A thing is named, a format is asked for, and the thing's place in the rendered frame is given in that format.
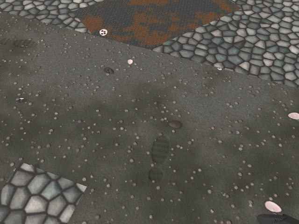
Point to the right robot hand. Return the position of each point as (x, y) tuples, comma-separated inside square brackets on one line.
[(276, 219)]

